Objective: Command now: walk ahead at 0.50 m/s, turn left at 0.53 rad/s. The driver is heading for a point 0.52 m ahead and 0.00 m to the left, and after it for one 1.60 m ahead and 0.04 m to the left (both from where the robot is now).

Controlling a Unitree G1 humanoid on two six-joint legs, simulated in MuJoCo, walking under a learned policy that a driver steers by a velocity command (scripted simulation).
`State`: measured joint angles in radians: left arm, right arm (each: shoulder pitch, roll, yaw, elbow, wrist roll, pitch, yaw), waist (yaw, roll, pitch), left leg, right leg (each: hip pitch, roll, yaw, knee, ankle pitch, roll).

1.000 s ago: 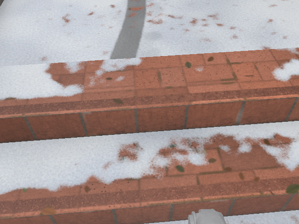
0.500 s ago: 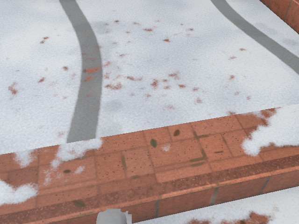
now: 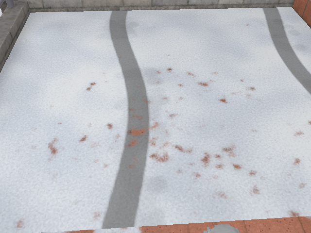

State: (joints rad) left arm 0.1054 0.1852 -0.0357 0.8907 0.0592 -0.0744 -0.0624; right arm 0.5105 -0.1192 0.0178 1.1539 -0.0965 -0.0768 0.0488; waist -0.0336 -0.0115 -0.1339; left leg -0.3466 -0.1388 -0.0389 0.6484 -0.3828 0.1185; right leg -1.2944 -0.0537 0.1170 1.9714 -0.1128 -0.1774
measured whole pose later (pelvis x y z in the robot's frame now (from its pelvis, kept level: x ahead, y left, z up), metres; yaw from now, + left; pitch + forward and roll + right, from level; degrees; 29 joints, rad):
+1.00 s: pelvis +0.54 +0.08 +0.18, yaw +4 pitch +4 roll +1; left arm 0.27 0.18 0.08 1.01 0.05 -0.11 -0.06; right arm 0.25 -0.17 -0.10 0.97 -0.05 -0.09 -0.03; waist -0.02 -0.02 -0.06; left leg -0.21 0.00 0.17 0.33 -0.19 0.04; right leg -0.59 -0.07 0.06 1.23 -0.23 -0.11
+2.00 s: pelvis +1.07 +0.03 +0.15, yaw +0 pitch +4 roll +0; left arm 0.28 0.24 0.07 0.89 -0.01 -0.09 0.02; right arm 0.07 -0.25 -0.07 0.78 0.02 -0.07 0.03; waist 0.02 0.01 0.03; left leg -0.50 -0.07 0.05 0.59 -0.16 0.10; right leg -0.22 0.00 -0.01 1.10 -0.48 -0.01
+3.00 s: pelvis +1.44 +0.05 +0.16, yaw +18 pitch +1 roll -1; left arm 0.22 0.22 0.03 0.82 0.02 -0.02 0.01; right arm 0.12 -0.18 -0.04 0.66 -0.02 -0.01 0.00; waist 0.03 -0.01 -0.01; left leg -0.36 -0.01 -0.03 0.60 -0.26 0.01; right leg -0.23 -0.02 -0.01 0.58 -0.37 0.03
